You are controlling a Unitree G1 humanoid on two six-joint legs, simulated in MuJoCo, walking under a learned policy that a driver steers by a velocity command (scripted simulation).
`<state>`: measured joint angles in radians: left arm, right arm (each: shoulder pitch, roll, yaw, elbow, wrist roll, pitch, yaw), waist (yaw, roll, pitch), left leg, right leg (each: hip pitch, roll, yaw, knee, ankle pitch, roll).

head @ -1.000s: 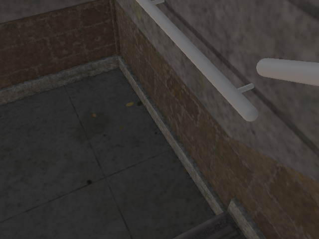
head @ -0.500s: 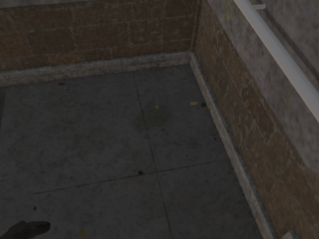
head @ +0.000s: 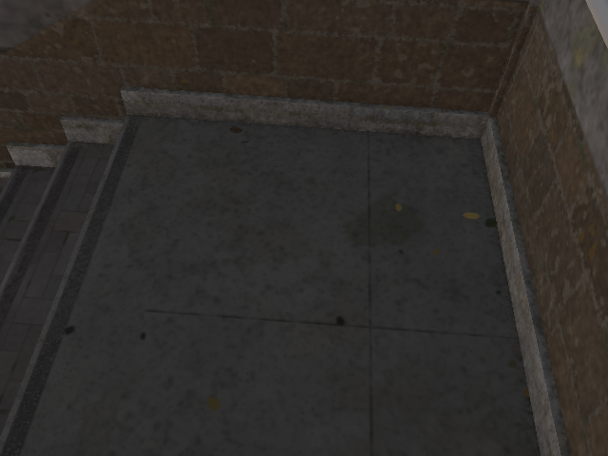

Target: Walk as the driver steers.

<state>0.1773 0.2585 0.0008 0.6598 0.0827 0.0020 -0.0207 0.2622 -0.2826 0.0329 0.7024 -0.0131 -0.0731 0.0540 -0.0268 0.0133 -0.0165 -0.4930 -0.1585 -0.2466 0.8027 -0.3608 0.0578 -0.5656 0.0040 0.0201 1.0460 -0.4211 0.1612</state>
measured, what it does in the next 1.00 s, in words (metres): goes down: right foot, then left foot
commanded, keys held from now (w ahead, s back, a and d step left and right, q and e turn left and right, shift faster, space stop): no key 0.22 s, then w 0.78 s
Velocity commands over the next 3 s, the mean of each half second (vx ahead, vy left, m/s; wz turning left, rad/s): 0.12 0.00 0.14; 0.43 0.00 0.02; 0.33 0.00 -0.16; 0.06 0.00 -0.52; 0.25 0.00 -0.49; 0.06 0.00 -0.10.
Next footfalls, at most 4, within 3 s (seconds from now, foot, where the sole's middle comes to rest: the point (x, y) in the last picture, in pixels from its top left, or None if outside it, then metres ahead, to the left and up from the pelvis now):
0.06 right None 0.02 -0.16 -0.75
0.58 left None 0.07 0.08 -0.75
0.92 right None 0.31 -0.09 -0.92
1.36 left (239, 420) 0.66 0.16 -1.10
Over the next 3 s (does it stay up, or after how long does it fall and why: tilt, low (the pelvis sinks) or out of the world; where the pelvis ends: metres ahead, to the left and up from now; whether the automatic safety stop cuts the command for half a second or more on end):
stays up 0.86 -0.08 -0.33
